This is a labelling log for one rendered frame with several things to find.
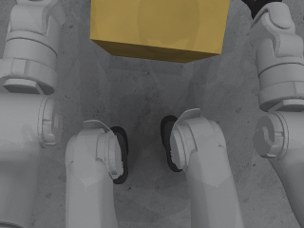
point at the carton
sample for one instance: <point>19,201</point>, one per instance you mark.
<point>179,31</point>

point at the robot right hand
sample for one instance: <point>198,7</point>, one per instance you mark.
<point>256,6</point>

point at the robot left upper arm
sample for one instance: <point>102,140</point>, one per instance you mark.
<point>29,123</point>

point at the robot left forearm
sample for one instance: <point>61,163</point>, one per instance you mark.
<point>32,47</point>

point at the robot right upper arm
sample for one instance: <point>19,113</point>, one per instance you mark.
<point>279,137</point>

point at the robot left shin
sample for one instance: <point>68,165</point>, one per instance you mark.
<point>70,148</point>

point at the left robot foot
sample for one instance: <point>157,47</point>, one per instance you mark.
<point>123,143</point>

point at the robot right forearm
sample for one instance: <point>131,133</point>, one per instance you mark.
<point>278,55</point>

